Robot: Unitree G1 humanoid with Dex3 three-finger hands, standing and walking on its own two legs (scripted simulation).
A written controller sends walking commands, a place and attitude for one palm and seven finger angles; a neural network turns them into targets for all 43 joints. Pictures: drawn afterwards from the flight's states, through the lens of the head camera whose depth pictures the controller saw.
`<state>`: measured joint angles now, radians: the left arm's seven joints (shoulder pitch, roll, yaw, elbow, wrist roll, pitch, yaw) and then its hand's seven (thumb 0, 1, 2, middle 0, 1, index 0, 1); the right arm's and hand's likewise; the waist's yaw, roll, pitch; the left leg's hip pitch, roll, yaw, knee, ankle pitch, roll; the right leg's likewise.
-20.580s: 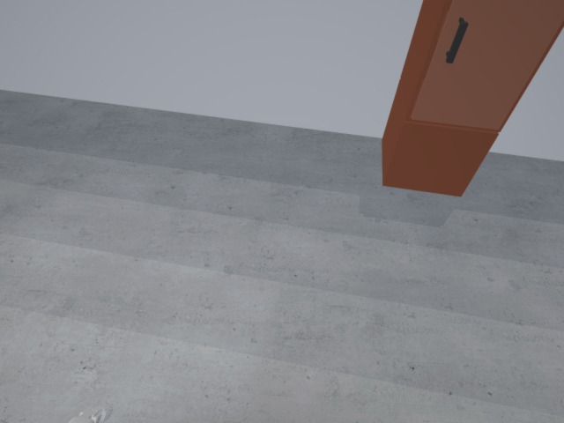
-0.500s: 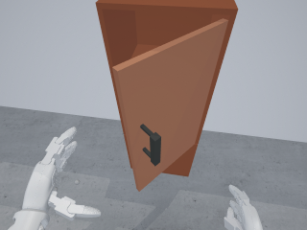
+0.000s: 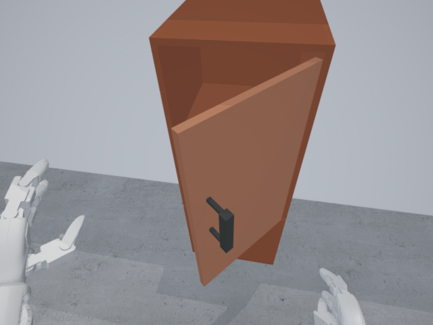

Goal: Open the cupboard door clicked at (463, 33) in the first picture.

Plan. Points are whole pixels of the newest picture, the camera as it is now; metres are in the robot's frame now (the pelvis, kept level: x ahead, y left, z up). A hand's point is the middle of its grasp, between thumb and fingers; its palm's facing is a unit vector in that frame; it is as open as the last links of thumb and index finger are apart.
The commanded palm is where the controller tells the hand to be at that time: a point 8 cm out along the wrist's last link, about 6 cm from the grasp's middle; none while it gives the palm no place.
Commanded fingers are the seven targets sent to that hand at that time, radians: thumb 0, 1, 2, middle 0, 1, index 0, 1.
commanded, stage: draw the hand back to the body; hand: left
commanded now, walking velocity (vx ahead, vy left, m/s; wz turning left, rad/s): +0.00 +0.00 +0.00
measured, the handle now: (219, 225) +0.32 +0.04 -0.01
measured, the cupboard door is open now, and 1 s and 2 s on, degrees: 51 51 51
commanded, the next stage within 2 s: step back with the hand held close in 0.46 s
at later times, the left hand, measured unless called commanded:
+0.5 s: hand (54, 233) +0.18 +0.25 +0.16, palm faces +0.46 -0.78 -0.42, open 7.5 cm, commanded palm +0.13 +0.29 +0.17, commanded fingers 0.00 0.90 0.90 -0.20 -0.30 -0.20 -0.30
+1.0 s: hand (37, 255) +0.15 +0.26 +0.16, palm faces +0.35 -0.77 -0.53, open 7.4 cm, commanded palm +0.09 +0.30 +0.18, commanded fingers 0.00 0.90 0.90 -0.20 -0.30 -0.20 -0.30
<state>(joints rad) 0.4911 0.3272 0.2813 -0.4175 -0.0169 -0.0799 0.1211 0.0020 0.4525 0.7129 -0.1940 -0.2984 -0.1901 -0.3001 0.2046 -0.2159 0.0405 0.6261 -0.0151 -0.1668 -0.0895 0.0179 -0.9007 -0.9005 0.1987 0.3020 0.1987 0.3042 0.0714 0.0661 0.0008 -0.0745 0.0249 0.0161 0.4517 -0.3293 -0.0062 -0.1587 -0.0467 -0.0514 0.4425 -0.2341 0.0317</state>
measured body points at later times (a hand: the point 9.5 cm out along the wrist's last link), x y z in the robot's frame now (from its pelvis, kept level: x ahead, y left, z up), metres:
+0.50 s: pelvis -0.01 -0.01 +0.00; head -0.02 -0.03 +0.45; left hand +0.15 +0.29 +0.18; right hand +0.18 -0.23 -0.08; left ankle -0.05 +0.12 -0.74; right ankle +0.00 -0.14 -0.74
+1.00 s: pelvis -0.06 +0.01 +0.00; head -0.03 +0.00 +0.45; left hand +0.13 +0.30 +0.18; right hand +0.12 -0.24 -0.08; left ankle -0.05 +0.12 -0.74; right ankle +0.00 -0.14 -0.74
